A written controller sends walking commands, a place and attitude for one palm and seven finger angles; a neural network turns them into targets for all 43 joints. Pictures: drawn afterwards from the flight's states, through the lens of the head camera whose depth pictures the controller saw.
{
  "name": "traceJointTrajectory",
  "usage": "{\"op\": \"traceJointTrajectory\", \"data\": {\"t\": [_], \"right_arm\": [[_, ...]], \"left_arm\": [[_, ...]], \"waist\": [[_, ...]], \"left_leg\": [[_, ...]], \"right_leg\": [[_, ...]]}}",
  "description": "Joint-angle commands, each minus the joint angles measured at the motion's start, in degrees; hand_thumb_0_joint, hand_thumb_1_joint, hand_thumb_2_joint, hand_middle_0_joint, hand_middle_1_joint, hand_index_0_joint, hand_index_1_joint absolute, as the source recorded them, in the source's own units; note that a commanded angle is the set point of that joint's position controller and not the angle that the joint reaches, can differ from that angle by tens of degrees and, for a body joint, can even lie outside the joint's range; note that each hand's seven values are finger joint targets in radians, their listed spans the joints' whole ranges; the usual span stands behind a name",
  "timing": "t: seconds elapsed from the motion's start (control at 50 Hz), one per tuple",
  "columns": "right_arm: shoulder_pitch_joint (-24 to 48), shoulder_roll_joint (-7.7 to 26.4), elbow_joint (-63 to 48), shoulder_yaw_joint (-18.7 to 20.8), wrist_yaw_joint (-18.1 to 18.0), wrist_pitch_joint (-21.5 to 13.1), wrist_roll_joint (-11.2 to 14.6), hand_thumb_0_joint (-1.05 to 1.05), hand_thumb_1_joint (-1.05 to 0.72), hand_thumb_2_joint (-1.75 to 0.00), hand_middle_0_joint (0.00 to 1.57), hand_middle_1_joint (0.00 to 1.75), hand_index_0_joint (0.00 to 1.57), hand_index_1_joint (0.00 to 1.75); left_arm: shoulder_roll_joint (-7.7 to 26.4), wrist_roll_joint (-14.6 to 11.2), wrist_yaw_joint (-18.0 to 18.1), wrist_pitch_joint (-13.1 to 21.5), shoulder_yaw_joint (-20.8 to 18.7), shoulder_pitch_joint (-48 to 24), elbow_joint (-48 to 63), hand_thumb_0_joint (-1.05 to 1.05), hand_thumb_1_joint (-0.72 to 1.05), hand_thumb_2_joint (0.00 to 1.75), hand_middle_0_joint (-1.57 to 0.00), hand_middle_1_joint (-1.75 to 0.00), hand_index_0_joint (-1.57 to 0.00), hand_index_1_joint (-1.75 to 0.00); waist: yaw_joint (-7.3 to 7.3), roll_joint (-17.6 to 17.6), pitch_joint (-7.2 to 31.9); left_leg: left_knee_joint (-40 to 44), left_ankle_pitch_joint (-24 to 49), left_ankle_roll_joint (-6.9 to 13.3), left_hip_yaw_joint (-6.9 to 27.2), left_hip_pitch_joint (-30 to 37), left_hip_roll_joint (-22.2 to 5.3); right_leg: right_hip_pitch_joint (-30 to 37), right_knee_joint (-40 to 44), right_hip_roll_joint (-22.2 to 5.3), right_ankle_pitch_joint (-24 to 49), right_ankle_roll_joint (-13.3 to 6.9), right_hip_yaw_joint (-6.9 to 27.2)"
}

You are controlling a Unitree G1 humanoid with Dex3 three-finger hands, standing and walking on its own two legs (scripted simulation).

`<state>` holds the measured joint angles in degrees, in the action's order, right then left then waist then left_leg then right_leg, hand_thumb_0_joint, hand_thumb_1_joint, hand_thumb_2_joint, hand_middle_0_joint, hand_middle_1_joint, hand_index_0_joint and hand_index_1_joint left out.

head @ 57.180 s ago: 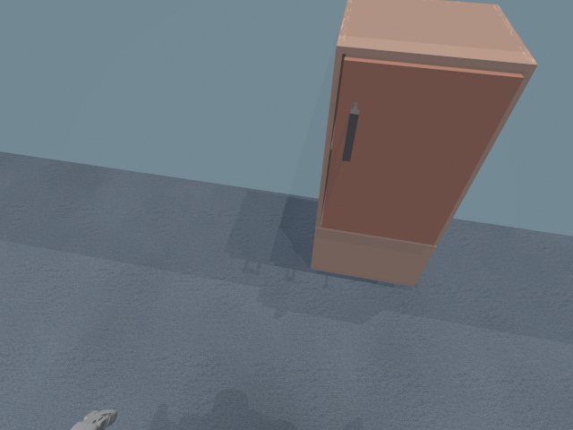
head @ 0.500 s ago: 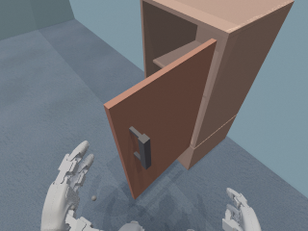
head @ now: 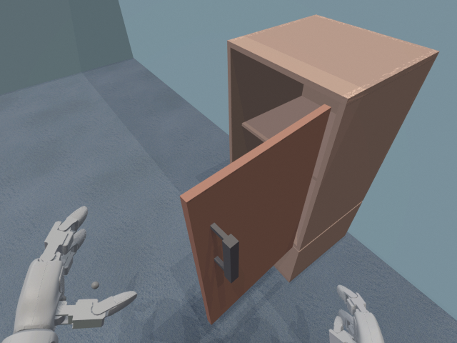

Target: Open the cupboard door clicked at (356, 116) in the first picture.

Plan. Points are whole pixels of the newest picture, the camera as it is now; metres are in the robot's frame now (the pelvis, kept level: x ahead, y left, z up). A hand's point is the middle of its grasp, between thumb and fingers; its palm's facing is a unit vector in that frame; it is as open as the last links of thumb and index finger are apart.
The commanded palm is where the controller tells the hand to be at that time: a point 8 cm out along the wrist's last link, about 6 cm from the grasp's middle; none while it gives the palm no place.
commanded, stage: draw the hand back to the body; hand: left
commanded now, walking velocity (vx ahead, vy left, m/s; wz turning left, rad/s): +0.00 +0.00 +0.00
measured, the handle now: (224, 253) +0.30 +0.05 -0.02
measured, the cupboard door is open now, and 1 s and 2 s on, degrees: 95 95 95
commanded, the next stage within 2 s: step back with the hand held close in 0.74 s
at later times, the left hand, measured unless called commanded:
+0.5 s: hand (40, 232) +0.20 +0.26 +0.19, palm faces +0.47 -0.79 -0.39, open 7.9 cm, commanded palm +0.15 +0.29 +0.20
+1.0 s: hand (47, 242) +0.19 +0.24 +0.19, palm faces +0.44 -0.79 -0.43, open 7.4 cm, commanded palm +0.13 +0.28 +0.20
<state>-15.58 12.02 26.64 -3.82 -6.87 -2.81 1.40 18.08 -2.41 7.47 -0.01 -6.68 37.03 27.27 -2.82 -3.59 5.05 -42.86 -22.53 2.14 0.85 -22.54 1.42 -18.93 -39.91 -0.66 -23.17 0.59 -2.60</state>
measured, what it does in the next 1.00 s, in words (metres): stands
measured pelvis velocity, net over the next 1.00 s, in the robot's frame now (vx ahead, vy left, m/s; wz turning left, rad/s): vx -0.01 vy -0.02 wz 0.00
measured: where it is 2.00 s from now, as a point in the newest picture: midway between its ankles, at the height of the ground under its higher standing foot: outside the picture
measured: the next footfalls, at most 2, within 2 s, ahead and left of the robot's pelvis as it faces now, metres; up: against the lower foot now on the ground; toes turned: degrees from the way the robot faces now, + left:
left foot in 1.90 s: -0.06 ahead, +0.11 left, +0.00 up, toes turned +5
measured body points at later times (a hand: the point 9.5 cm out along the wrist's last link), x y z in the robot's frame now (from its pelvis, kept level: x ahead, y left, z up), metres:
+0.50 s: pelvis +0.00 +0.00 +0.03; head -0.01 -0.03 +0.47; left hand +0.17 +0.30 +0.21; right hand +0.19 -0.22 -0.06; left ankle +0.00 +0.09 -0.72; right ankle -0.02 -0.13 -0.72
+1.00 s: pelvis -0.01 -0.02 +0.03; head -0.02 -0.04 +0.48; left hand +0.16 +0.28 +0.21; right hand +0.17 -0.25 -0.06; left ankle +0.00 +0.09 -0.72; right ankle -0.02 -0.13 -0.72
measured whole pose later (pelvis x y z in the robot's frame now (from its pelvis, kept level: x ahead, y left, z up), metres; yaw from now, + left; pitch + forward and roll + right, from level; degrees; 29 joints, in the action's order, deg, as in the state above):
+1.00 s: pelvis -0.01 -0.02 +0.03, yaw +0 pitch -3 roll -1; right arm -9.9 13.2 35.1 -1.1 -4.5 -2.1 0.1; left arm 20.7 -3.7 6.2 6.1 -21.6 27.2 22.1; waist -1.8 -3.9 -0.9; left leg -25.9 -13.3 0.4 1.5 -10.1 -0.5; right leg -5.8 -21.3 1.4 -12.9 -1.0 -3.1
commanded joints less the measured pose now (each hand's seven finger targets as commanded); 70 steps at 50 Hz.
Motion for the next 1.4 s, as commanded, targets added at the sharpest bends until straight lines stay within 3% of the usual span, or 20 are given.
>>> {"op": "traceJointTrajectory", "data": {"t": [0.0,0.04,0.14,0.24,0.34,0.42,0.56,0.66,0.72,0.82,0.84,0.86,0.88,0.92,0.96,1.0,1.1,1.16,1.24,1.38], "right_arm": [[7.19,6.18,-7.66,2.27,-0.51,-4.64,-0.23,0.0,-0.9,-0.9,0.2,0.3,0.2,0.3],[7.78,6.06,-6.8,2.21,-0.15,-5.16,-0.41,0.0,-0.9,-0.9,0.2,0.3,0.2,0.3],[9.37,6.35,-4.64,2.61,0.24,-5.27,-0.65,0.0,-0.9,-0.9,0.2,0.3,0.2,0.3],[10.28,6.56,-3.07,2.82,0.54,-5.39,-0.89,0.0,-0.9,-0.9,0.2,0.3,0.2,0.3],[10.85,6.73,-1.48,3.15,0.91,-5.88,-1.14,0.0,-0.9,-0.9,0.2,0.3,0.2,0.3],[11.24,6.97,-0.98,3.81,1.61,-4.66,-1.0,0.0,-0.9,-0.9,0.2,0.3,0.2,0.3],[12.16,6.86,-1.18,4.19,1.19,-4.68,-1.29,0.0,-0.9,-0.9,0.2,0.3,0.2,0.3],[12.47,6.45,-0.33,3.91,0.96,-5.44,-1.15,0.0,-0.9,-0.9,0.2,0.3,0.2,0.3],[12.5,6.6,0.15,4.0,0.98,-5.41,-1.12,0.0,-0.9,-0.9,0.2,0.3,0.2,0.3],[12.77,6.74,0.29,4.5,1.11,-5.17,-1.1,0.0,-0.9,-0.9,0.2,0.3,0.2,0.3],[13.06,6.99,0.41,4.46,1.0,-5.14,-1.12,0.0,-0.9,-0.9,0.2,0.3,0.2,0.3],[11.93,8.04,-1.09,4.8,1.27,-3.98,-0.74,0.0,-0.9,-0.9,0.2,0.3,0.2,0.3],[11.94,7.29,0.15,4.99,1.26,-3.1,-1.09,0.0,-0.9,-0.9,0.2,0.3,0.2,0.3],[12.27,7.37,-0.35,5.12,1.51,-2.02,-1.2,0.0,-0.9,-0.9,0.2,0.3,0.2,0.3],[12.08,7.82,-0.85,5.46,1.6,-1.36,-1.27,0.0,-0.9,-0.9,0.2,0.3,0.2,0.3],[11.95,8.22,-1.47,5.7,1.43,-0.72,-1.32,0.0,-0.9,-0.9,0.2,0.3,0.2,0.3],[11.89,7.92,-2.9,6.52,0.96,0.86,-0.79,0.0,-0.9,-0.9,0.2,0.3,0.2,0.3],[11.89,7.57,-3.42,6.83,0.69,1.4,-0.45,0.0,-0.9,-0.9,0.2,0.3,0.2,0.3],[11.84,8.01,-3.3,7.0,0.47,1.29,-0.4,0.0,-0.9,-0.9,0.2,0.3,0.2,0.3],[11.11,8.98,-3.42,6.92,0.72,0.12,-0.56,0.0,-0.9,-0.9,0.2,0.3,0.2,0.3]], "left_arm": [[8.76,0.18,1.61,4.27,-9.2,-4.43,12.4,0.0,0.31,0.64,-0.18,-0.3,-0.18,-0.3],[8.41,0.04,1.43,4.46,-9.61,-4.91,12.79,0.0,0.37,0.68,-0.18,-0.3,-0.18,-0.3],[10.03,-0.67,1.14,4.76,-13.73,-7.72,10.3,0.0,0.55,0.75,-0.19,-0.3,-0.19,-0.3],[12.04,-0.98,1.06,5.63,-17.39,-12.34,11.14,0.0,0.73,0.82,-0.19,-0.3,-0.19,-0.3],[14.47,-1.41,1.24,6.46,-21.37,-16.1,11.29,0.0,0.9,0.9,-0.2,-0.3,-0.2,-0.3],[8.47,-2.07,-0.21,5.55,-16.67,-11.45,3.93,0.0,0.9,0.9,-0.2,-0.3,-0.2,-0.3],[13.19,-1.64,0.15,6.99,-19.82,-14.28,10.72,0.0,0.9,0.9,-0.2,-0.3,-0.2,-0.3],[13.12,-1.62,0.48,7.0,-19.82,-14.74,10.59,0.0,0.9,0.9,-0.2,-0.3,-0.2,-0.3],[11.57,-1.83,0.19,6.77,-18.64,-14.62,7.91,0.0,0.9,0.9,-0.2,-0.3,-0.2,-0.3],[10.94,-1.98,-0.18,7.22,-18.2,-14.07,6.04,0.0,0.9,0.9,-0.2,-0.3,-0.2,-0.3],[12.77,-1.9,0.06,7.43,-19.2,-18.38,7.48,0.0,0.9,0.9,-0.2,-0.3,-0.2,-0.3],[19.31,-1.2,0.42,9.65,-25.88,-21.99,9.49,0.0,0.9,0.9,-0.2,-0.3,-0.2,-0.3],[15.65,-1.32,-0.08,9.81,-23.52,-15.73,4.1,0.0,0.9,0.9,-0.2,-0.3,-0.2,-0.3],[14.18,-1.04,-0.33,9.97,-21.54,-13.41,4.48,0.0,0.9,0.9,-0.2,-0.3,-0.2,-0.3],[13.03,-1.03,-0.31,10.51,-20.29,-10.7,6.88,0.0,0.9,0.9,-0.2,-0.3,-0.2,-0.3],[13.68,-1.09,0.03,10.92,-20.85,-8.8,9.85,0.0,0.9,0.9,-0.2,-0.3,-0.2,-0.3],[17.49,-1.63,1.1,11.08,-25.03,-5.77,13.61,0.0,0.9,0.9,-0.2,-0.3,-0.2,-0.3],[17.19,-1.91,1.49,11.21,-25.34,-4.37,12.72,0.0,0.9,0.9,-0.2,-0.3,-0.2,-0.3],[16.46,-1.67,1.87,11.54,-24.75,-4.21,11.67,0.0,0.9,0.9,-0.2,-0.3,-0.2,-0.3],[15.89,-0.38,2.45,13.09,-23.94,-5.55,12.68,0.0,0.9,0.9,-0.2,-0.3,-0.2,-0.3]], "waist": [[-0.04,-0.63,1.5],[-0.16,-1.76,0.79],[-0.52,2.23,-0.95],[-0.91,-1.78,-0.94],[-1.22,-2.66,-0.28],[-0.74,2.5,-4.87],[-1.4,-0.74,1.35],[-1.07,-2.4,-2.16],[-0.76,-0.35,-4.97],[-0.91,1.93,-4.75],[-0.79,1.68,-3.97],[1.54,3.75,-7.45],[1.77,7.0,-6.56],[1.99,5.67,-5.91],[2.29,0.85,-3.35],[2.18,-1.68,0.35],[1.98,1.98,6.09],[2.16,2.93,4.88],[2.33,0.65,2.39],[2.99,-0.27,-2.07]], "left_leg": [[11.3,17.36,-0.86,2.09,7.06,-2.3],[12.73,19.97,-1.11,2.03,8.99,-2.53],[15.76,21.33,-1.07,1.35,11.13,-2.67],[18.24,23.49,-1.31,1.08,13.83,-2.66],[19.67,25.95,-1.56,0.93,15.97,-2.69],[20.91,23.17,-1.01,0.01,15.24,-2.81],[20.95,23.02,-0.56,-0.59,17.94,-2.05],[21.48,21.16,-0.87,-0.55,17.54,-1.93],[22.02,19.9,-0.83,-0.38,16.98,-2.06],[22.38,17.9,-0.47,-0.85,17.55,-2.1],[22.28,17.61,-0.33,-0.84,17.76,-1.91],[19.36,15.39,0.76,0.83,13.48,-2.76],[17.75,15.65,0.67,0.92,14.22,-2.53],[17.18,17.56,0.32,0.57,14.0,-2.45],[17.82,20.31,0.09,0.55,14.19,-3.0],[18.54,25.77,-0.05,0.96,13.97,-3.57],[17.82,31.71,-0.32,1.47,13.31,-4.64],[18.03,29.41,-0.27,1.77,11.14,-5.15],[20.29,22.48,0.26,3.18,6.51,-6.17],[23.85,-1.67,1.86,5.78,-6.04,-7.02]], "right_leg": [[3.68,9.11,0.03,13.72,-2.08,-0.57],[4.8,10.02,0.07,15.15,-1.93,-0.62],[8.5,13.2,0.35,17.73,-1.87,-0.57],[11.41,15.29,0.39,19.17,-2.13,-0.21],[13.6,16.81,0.45,21.22,-2.18,-0.1],[12.83,18.69,0.49,20.64,-1.72,-0.21],[15.79,19.24,0.38,22.05,-1.73,0.76],[14.2,20.45,0.55,20.25,-1.82,0.69],[13.15,21.3,0.78,18.8,-1.75,0.73],[12.9,22.23,0.67,16.65,-1.41,1.22],[13.02,22.52,0.61,16.37,-1.37,1.43],[7.8,25.63,-2.29,18.21,-0.99,5.82],[6.97,26.16,-3.69,18.51,-1.08,5.68],[6.55,25.52,-4.45,20.84,-1.15,5.26],[7.21,23.46,-4.32,22.39,-1.12,4.35],[10.36,20.7,-3.64,26.18,-0.91,3.01],[13.49,16.49,-2.89,32.12,-0.5,2.61],[12.03,15.85,-2.79,30.37,-0.29,3.18],[10.82,15.22,-2.0,22.89,-0.16,3.52],[11.23,15.44,-1.63,8.26,-0.45,5.51]]}}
